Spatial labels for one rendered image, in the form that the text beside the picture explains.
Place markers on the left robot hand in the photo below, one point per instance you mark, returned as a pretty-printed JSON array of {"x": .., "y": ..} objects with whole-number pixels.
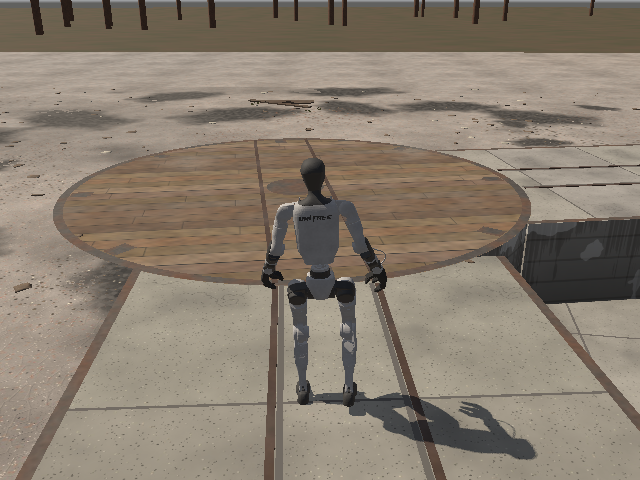
[{"x": 274, "y": 275}]

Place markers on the left robot forearm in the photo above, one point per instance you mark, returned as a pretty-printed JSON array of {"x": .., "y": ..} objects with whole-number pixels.
[{"x": 270, "y": 262}]

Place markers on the right robot forearm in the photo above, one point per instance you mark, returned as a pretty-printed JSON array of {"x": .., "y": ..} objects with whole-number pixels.
[{"x": 371, "y": 259}]

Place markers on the robot right upper arm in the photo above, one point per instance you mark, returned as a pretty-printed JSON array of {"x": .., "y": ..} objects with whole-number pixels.
[{"x": 348, "y": 210}]

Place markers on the right robot hand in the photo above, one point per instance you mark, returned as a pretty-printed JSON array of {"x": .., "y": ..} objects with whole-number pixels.
[{"x": 382, "y": 278}]

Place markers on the left robot shin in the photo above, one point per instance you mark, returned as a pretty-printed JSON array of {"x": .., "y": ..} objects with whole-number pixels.
[{"x": 301, "y": 359}]

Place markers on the robot left upper arm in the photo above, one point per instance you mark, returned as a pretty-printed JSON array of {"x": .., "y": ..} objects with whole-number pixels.
[{"x": 284, "y": 213}]

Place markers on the robot left thigh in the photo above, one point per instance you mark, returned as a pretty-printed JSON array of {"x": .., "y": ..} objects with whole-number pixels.
[{"x": 297, "y": 295}]

